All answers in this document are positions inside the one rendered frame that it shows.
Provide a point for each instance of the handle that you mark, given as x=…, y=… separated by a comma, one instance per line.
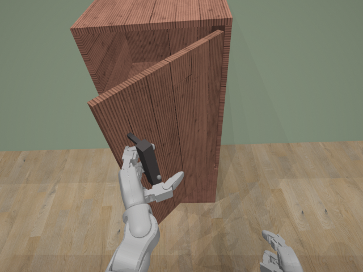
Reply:
x=147, y=156

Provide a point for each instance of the robot left hand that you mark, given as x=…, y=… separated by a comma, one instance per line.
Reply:
x=130, y=175

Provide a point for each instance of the robot left forearm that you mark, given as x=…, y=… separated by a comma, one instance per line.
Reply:
x=141, y=236

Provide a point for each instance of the cupboard door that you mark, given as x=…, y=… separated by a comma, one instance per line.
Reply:
x=173, y=105

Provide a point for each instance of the robot right hand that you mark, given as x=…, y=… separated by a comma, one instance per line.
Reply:
x=285, y=260

